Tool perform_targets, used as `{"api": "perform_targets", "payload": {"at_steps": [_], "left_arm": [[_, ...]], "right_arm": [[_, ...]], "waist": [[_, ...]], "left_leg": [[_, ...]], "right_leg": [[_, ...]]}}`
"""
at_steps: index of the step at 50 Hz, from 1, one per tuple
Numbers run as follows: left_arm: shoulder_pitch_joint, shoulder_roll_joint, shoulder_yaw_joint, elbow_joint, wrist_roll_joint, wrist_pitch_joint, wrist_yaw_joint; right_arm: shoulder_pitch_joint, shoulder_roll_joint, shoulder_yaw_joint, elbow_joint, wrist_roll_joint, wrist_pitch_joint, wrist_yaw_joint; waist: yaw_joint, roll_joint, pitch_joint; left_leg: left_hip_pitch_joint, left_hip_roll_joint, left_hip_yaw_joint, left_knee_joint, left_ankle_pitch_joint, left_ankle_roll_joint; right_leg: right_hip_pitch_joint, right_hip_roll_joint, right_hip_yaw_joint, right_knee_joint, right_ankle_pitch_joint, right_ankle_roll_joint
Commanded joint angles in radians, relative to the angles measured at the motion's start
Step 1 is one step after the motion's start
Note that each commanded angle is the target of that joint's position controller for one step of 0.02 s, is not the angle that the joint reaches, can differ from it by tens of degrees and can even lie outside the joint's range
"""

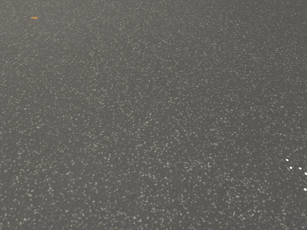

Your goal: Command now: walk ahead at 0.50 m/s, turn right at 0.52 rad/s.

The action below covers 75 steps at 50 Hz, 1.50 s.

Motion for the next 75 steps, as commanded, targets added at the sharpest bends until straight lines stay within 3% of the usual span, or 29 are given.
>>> {"api": "perform_targets", "payload": {"at_steps": [1, 2, 4, 8, 15, 20, 21, 22, 23, 24, 26, 30, 38, 42, 45, 46, 47, 48, 49, 52, 54, 59, 65, 68, 69, 70, 71, 72, 75], "left_arm": [[0.274, 0.169, 0.054, -0.013, 0.000, -0.011, 0.016], [0.201, 0.146, 0.045, -0.029, -0.003, -0.013, 0.016], [0.121, 0.104, 0.030, -0.064, 0.012, -0.011, 0.024], [0.144, 0.146, 0.043, -0.063, 0.007, -0.016, 0.045], [0.244, 0.162, 0.047, -0.034, -0.010, 0.010, 0.066], [0.215, 0.143, 0.045, -0.046, -0.005, 0.022, 0.072], [0.202, 0.101, 0.030, -0.060, 0.001, 0.019, 0.068], [0.219, 0.041, 0.008, -0.083, 0.023, 0.015, 0.067], [0.365, 0.019, -0.002, -0.109, -0.017, 0.005, 0.065], [0.344, 0.131, 0.018, -0.071, -0.027, 0.008, 0.069], [0.185, 0.154, 0.030, -0.096, -0.004, 0.020, 0.067], [0.172, 0.084, 0.028, -0.114, -0.011, 0.035, 0.050], [0.013, 0.036, 0.011, -0.156, 0.009, 0.033, 0.026], [-0.036, 0.059, 0.024, -0.191, 0.010, 0.036, -0.002], [0.155, 0.123, 0.061, -0.145, 0.023, 0.026, 0.012], [0.241, 0.198, 0.072, -0.135, 0.042, 0.027, 0.035], [0.186, 0.202, 0.038, -0.160, 0.073, 0.024, 0.051], [0.223, 0.130, 0.025, -0.149, 0.061, 0.029, 0.041], [0.175, 0.112, 0.020, -0.132, 0.046, 0.030, 0.032], [0.003, 0.069, 0.002, -0.102, 0.042, 0.024, 0.035], [-0.038, 0.096, 0.016, -0.093, 0.059, 0.020, 0.046], [-0.021, 0.118, 0.032, -0.051, 0.041, 0.037, 0.089], [-0.034, 0.133, 0.044, -0.016, 0.027, 0.063, 0.099], [-0.042, 0.130, 0.047, 0.006, -0.004, 0.080, 0.100], [0.008, 0.094, 0.042, 0.025, -0.001, 0.085, 0.097], [0.009, 0.043, 0.029, -0.008, 0.044, 0.084, 0.089], [-0.120, 0.079, 0.038, -0.047, 0.042, 0.076, 0.095], [-0.130, 0.105, 0.048, -0.045, 0.022, 0.078, 0.099], [-0.059, 0.121, 0.063, 0.005, 0.033, 0.084, 0.115]], "right_arm": [[-0.092, -0.138, -0.012, -0.163, 0.039, -0.087, 0.025], [-0.105, -0.124, -0.010, -0.158, 0.020, -0.089, 0.017], [-0.087, -0.136, -0.024, -0.157, -0.011, -0.067, 0.010], [-0.113, -0.089, -0.014, -0.182, -0.024, -0.033, 0.003], [-0.342, -0.072, 0.000, -0.239, -0.001, -0.051, 0.027], [-0.225, -0.137, -0.036, -0.220, 0.004, -0.076, 0.035], [-0.116, -0.170, -0.051, -0.205, -0.010, -0.081, 0.029], [0.043, -0.231, -0.065, -0.194, -0.019, -0.078, 0.018], [0.090, -0.284, -0.078, -0.153, -0.026, -0.065, 0.030], [0.048, -0.173, -0.056, -0.182, -0.007, -0.061, 0.031], [-0.032, -0.111, -0.032, -0.190, -0.011, -0.046, 0.025], [-0.069, -0.087, -0.025, -0.155, -0.012, -0.053, 0.024], [-0.093, -0.167, -0.045, -0.094, -0.005, -0.019, -0.002], [-0.062, -0.201, -0.053, -0.068, 0.024, 0.003, -0.007], [-0.062, -0.185, -0.044, -0.051, 0.039, 0.009, -0.001], [-0.026, -0.126, -0.018, -0.068, -0.003, 0.001, 0.005], [0.115, -0.023, 0.028, -0.058, -0.031, -0.005, 0.031], [0.127, -0.118, 0.010, -0.005, 0.010, 0.004, 0.040], [0.021, -0.161, -0.005, -0.032, 0.044, 0.019, 0.042], [-0.028, -0.128, -0.005, -0.020, 0.014, 0.077, 0.003], [0.024, -0.108, -0.008, -0.004, 0.007, 0.096, -0.014], [-0.074, -0.106, -0.017, -0.057, 0.007, 0.117, -0.025], [-0.098, -0.096, -0.023, -0.091, 0.007, 0.118, 0.002], [-0.001, -0.108, -0.036, -0.063, 0.000, 0.116, 0.022], [0.015, -0.165, -0.052, -0.067, -0.008, 0.113, 0.017], [0.002, -0.277, -0.072, -0.102, -0.007, 0.114, -0.002], [0.019, -0.287, -0.070, -0.122, -0.048, 0.092, 0.009], [-0.027, -0.266, -0.066, -0.129, -0.053, 0.069, 0.015], [-0.142, -0.183, -0.045, -0.156, 0.006, 0.058, -0.002]], "waist": [[0.131, -0.077, -0.271], [0.077, 0.033, -0.181], [0.012, 0.009, -0.119], [0.000, -0.012, -0.080], [0.097, -0.085, -0.064], [0.010, -0.128, -0.093], [-0.045, -0.102, -0.180], [-0.094, 0.040, -0.327], [-0.011, 0.411, -0.392], [-0.040, 0.244, -0.293], [-0.046, 0.067, -0.115], [0.002, 0.120, -0.045], [-0.020, 0.091, -0.030], [-0.027, 0.106, -0.058], [0.093, 0.056, -0.158], [0.110, -0.071, -0.268], [0.009, -0.252, -0.431], [0.078, -0.144, -0.567], [0.078, -0.100, -0.421], [-0.008, -0.071, -0.183], [-0.035, -0.109, -0.163], [0.009, -0.104, -0.143], [0.012, -0.110, -0.132], [-0.041, -0.085, -0.137], [-0.027, 0.055, -0.099], [0.021, 0.353, -0.062], [-0.058, 0.293, -0.092], [-0.031, 0.200, -0.082], [0.029, 0.128, -0.101]], "left_leg": [[-0.685, -0.016, -0.195, 0.409, 0.047, 0.039], [-0.635, 0.032, -0.184, 0.313, 0.114, 0.039], [-0.509, 0.072, -0.179, 0.201, 0.172, 0.020], [-0.486, 0.061, -0.135, 0.013, 0.271, -0.039], [-0.376, -0.040, -0.125, -0.431, 0.568, -0.047], [-0.193, -0.053, -0.137, -0.563, 0.445, 0.029], [0.002, 0.013, -0.181, -0.559, 0.442, 0.074], [0.271, 0.198, -0.375, -0.551, 0.394, 0.135], [0.502, 0.387, -0.859, -0.658, 0.147, 0.290], [0.431, 0.373, -0.854, -0.695, -0.041, 0.261], [0.192, 0.283, -0.550, -0.717, 0.142, 0.196], [0.021, 0.200, -0.291, -0.804, 0.367, 0.193], [0.029, 0.169, 0.030, -0.755, 0.855, 0.166], [0.104, 0.208, 0.039, -0.661, 0.911, 0.147], [0.079, 0.154, 0.059, -0.373, 0.975, 0.097], [-0.119, 0.093, 0.074, -0.122, 0.611, 0.046], [-0.372, -0.019, -0.042, 0.191, -0.254, -0.019], [-0.338, -0.007, -0.220, 0.257, -0.245, -0.031], [-0.406, 0.026, -0.192, 0.245, -0.202, -0.036], [-0.287, 0.067, -0.154, 0.065, -0.038, -0.069], [-0.204, 0.040, -0.109, 0.010, 0.027, -0.085], [-0.289, 0.062, -0.100, -0.020, 0.091, -0.060], [-0.233, 0.041, -0.040, -0.192, 0.095, -0.015], [-0.076, -0.015, 0.003, -0.473, 0.264, 0.054], [-0.018, 0.057, -0.151, -0.613, 0.413, 0.109], [0.087, 0.301, -0.509, -0.638, 0.761, 0.244], [-0.005, 0.358, -0.603, -0.697, 0.732, 0.369], [-0.007, 0.300, -0.517, -0.701, 0.669, 0.334], [0.006, 0.199, -0.383, -0.665, 0.670, 0.222]], "right_leg": [[0.801, -0.337, 0.677, -0.351, -0.035, -0.245], [0.631, -0.292, 0.562, -0.356, 0.067, -0.208], [0.427, -0.233, 0.446, -0.397, 0.217, -0.189], [0.291, -0.184, 0.338, -0.431, 0.358, -0.187], [0.300, -0.142, 0.353, -0.361, 0.167, -0.103], [0.388, -0.161, 0.477, -0.194, 0.171, -0.052], [0.335, -0.110, 0.432, -0.040, 0.187, -0.018], [0.191, -0.027, 0.323, 0.253, -0.041, 0.024], [-0.166, 0.060, 0.239, 0.534, -0.436, 0.072], [-0.265, -0.025, 0.266, 0.650, -0.371, 0.087], [-0.242, -0.088, 0.208, 0.647, -0.201, 0.101], [-0.166, -0.149, 0.168, 0.543, -0.112, 0.112], [-0.087, -0.123, 0.056, 0.122, 0.195, 0.139], [0.004, -0.085, 0.026, -0.018, 0.128, 0.091], [0.313, -0.008, 0.011, -0.223, 0.254, 0.010], [0.590, -0.188, 0.196, -0.159, 0.742, -0.053], [0.846, -0.496, 0.527, -0.085, 1.209, -0.263], [0.793, -0.503, 0.544, -0.134, 0.993, -0.308], [0.690, -0.432, 0.428, -0.191, 0.780, -0.256], [0.301, -0.309, 0.229, -0.318, 0.445, -0.129], [0.207, -0.293, 0.155, -0.360, 0.388, -0.128], [0.258, -0.354, 0.148, -0.417, 0.104, -0.146], [0.319, -0.376, 0.087, -0.382, 0.097, -0.115], [0.293, -0.328, 0.004, -0.237, 0.076, -0.019], [0.192, -0.248, -0.077, -0.056, -0.043, 0.071], [-0.105, -0.089, -0.141, 0.243, -0.431, 0.182], [-0.158, -0.028, 0.037, 0.416, -0.510, 0.179], [-0.171, -0.050, 0.093, 0.484, -0.419, 0.163], [-0.157, -0.069, 0.117, 0.492, -0.217, 0.166]]}}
